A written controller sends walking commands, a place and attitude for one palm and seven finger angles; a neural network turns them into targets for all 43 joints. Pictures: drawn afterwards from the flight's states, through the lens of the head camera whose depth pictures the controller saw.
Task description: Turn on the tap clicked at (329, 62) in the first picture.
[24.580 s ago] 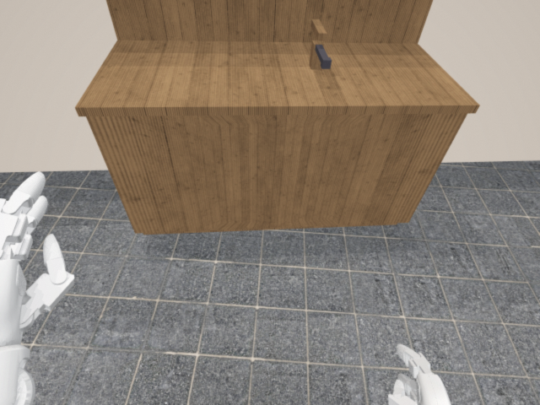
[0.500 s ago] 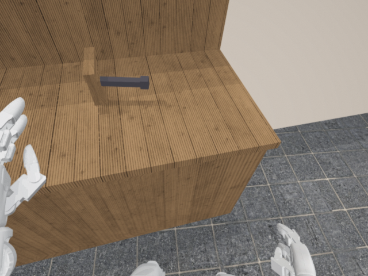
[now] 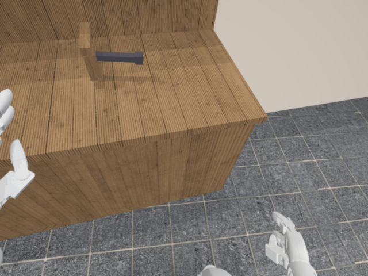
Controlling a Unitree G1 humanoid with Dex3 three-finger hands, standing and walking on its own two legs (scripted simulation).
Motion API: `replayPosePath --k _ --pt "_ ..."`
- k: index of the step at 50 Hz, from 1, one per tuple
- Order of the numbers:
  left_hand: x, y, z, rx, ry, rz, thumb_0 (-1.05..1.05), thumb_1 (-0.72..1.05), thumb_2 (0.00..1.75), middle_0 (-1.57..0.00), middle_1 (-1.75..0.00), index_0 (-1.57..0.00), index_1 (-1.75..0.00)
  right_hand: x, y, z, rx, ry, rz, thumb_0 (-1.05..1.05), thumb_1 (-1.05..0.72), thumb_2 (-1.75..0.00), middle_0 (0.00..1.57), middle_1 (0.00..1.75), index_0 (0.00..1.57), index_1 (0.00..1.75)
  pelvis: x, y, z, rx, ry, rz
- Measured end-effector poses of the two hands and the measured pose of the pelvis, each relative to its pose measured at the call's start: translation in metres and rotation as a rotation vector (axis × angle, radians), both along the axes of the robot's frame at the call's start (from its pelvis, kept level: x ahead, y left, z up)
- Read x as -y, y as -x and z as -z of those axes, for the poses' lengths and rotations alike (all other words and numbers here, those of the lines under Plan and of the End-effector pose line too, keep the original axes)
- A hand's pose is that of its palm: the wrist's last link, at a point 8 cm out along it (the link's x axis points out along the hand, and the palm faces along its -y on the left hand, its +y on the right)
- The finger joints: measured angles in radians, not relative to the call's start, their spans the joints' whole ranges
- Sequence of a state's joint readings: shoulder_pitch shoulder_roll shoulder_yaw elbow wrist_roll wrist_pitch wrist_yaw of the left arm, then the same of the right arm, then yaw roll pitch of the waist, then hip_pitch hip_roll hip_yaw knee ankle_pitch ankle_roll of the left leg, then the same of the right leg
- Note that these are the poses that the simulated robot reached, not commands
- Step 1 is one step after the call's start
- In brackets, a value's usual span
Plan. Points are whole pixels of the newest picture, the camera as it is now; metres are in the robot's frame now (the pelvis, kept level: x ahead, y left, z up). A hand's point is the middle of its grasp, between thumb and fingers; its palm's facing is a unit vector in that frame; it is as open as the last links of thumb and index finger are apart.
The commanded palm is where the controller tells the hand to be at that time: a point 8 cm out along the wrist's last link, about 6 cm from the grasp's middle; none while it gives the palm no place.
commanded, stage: stop stepping back and stand still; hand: left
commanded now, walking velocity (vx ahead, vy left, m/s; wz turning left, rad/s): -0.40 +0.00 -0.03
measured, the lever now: (138, 58) +0.70 +0.17 +0.04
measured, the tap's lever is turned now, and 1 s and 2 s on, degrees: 77 77 77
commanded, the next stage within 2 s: stand and check the lever's angle in 1.22 s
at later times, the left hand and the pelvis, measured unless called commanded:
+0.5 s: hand out of the picture +0.10 +0.17 +0.16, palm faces +0.31 -0.87 -0.39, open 7.5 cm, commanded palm +0.05 +0.22 +0.19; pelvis -0.12 -0.06 +0.00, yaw -1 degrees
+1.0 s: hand out of the picture +0.02 +0.14 +0.17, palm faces +0.34 -0.85 -0.41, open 7.5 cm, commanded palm -0.03 +0.19 +0.19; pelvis -0.18 -0.10 +0.01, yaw +3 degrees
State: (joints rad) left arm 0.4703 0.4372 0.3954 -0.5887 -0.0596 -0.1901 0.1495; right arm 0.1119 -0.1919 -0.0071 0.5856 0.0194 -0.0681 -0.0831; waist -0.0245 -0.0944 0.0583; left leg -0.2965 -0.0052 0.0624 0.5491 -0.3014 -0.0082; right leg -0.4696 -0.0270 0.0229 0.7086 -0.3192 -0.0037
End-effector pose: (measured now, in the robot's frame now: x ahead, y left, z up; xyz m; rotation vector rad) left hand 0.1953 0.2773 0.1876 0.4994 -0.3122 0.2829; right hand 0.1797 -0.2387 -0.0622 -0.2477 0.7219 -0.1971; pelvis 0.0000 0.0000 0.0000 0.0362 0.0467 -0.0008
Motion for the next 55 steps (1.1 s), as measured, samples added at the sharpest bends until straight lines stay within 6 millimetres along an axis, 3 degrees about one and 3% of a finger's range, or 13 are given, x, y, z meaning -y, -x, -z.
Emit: replayPosePath --k 7,11,15,18,24,27,33,37,41,46,50,55 --pt "0.019 0.045 -0.011 -0.001 0.027 -0.010 0.02 0.89 0.90 -0.21 -0.30 -0.21 -0.30 0.001 0.047 -0.006 0.044 -0.063 -0.031 0.01 -0.90 -0.90 0.21 0.30 0.20 0.30 0.012 0.038 -0.008 0.051 0.022 0.014" --pt "0.033 0.074 -0.016 -0.009 -0.026 -0.035 0.02 0.89 0.90 -0.21 -0.30 -0.21 -0.30 0.012 0.078 0.009 0.032 -0.104 -0.025 0.01 -0.90 -0.90 0.21 0.30 0.20 0.30 0.027 0.054 -0.002 0.064 0.019 0.011" --pt "0.043 0.097 -0.007 -0.033 -0.026 -0.074 0.02 0.89 0.90 -0.21 -0.30 -0.21 -0.30 0.031 0.107 0.032 -0.031 -0.109 -0.010 0.01 -0.90 -0.90 0.21 0.30 0.20 0.30 0.041 0.075 0.005 0.097 0.035 -0.014" --pt "0.049 0.109 0.000 -0.054 0.033 -0.077 0.02 0.89 0.90 -0.21 -0.30 -0.21 -0.30 0.045 0.133 0.034 -0.092 -0.096 0.015 0.01 -0.90 -0.90 0.21 0.30 0.20 0.30 0.048 0.089 0.001 0.087 0.008 -0.003" --pt "0.065 0.126 0.010 -0.088 0.071 -0.017 0.02 0.89 0.90 -0.21 -0.30 -0.21 -0.30 0.070 0.176 0.021 -0.077 -0.042 0.074 0.01 -0.90 -0.90 0.21 0.30 0.20 0.30 0.055 0.114 -0.002 0.019 -0.003 0.027" --pt "0.071 0.137 0.005 -0.008 0.033 0.037 0.02 0.89 0.90 -0.21 -0.30 -0.21 -0.30 0.079 0.192 0.019 -0.040 0.005 0.079 0.01 -0.90 -0.90 0.21 0.30 0.20 0.30 0.056 0.130 0.010 0.020 -0.001 0.022" --pt "0.074 0.152 -0.019 0.055 -0.024 -0.013 0.02 0.88 0.90 -0.21 -0.30 -0.21 -0.30 0.082 0.219 0.023 -0.011 -0.068 0.122 0.01 -0.91 -0.90 0.20 0.30 0.20 0.30 0.067 0.136 0.001 0.063 -0.016 0.013" --pt "0.074 0.165 -0.021 0.042 -0.054 -0.084 0.02 0.89 0.90 -0.21 -0.30 -0.21 -0.30 0.084 0.226 0.047 -0.085 -0.101 0.069 0.01 -0.90 -0.90 0.20 0.30 0.20 0.30 0.081 0.140 0.008 0.076 0.011 -0.035" --pt "0.080 0.184 0.009 -0.042 0.029 -0.117 0.01 0.89 0.90 -0.21 -0.30 -0.21 -0.30 0.089 0.222 0.060 -0.135 -0.108 0.027 0.01 -0.90 -0.90 0.21 0.30 0.20 0.30 0.089 0.158 0.014 0.104 0.050 -0.050" --pt "0.098 0.205 0.021 -0.129 0.085 -0.079 0.02 0.89 0.90 -0.21 -0.30 -0.21 -0.30 0.092 0.214 0.035 -0.108 -0.091 -0.012 0.01 -0.91 -0.90 0.21 0.30 0.20 0.30 0.096 0.170 0.001 0.082 0.021 -0.040" --pt "0.101 0.213 0.002 -0.080 0.043 -0.040 0.02 0.88 0.90 -0.21 -0.30 -0.21 -0.30 0.093 0.206 0.012 -0.057 -0.041 -0.038 0.01 -0.91 -0.90 0.21 0.30 0.20 0.30 0.097 0.175 -0.006 0.052 -0.002 -0.052" --pt "0.086 0.215 -0.018 0.030 -0.008 -0.066 0.02 0.88 0.90 -0.21 -0.30 -0.21 -0.30 0.089 0.192 0.001 0.033 -0.003 -0.043 0.01 -0.90 -0.90 0.21 0.30 0.20 0.30 0.087 0.179 -0.003 0.049 0.007 -0.060"
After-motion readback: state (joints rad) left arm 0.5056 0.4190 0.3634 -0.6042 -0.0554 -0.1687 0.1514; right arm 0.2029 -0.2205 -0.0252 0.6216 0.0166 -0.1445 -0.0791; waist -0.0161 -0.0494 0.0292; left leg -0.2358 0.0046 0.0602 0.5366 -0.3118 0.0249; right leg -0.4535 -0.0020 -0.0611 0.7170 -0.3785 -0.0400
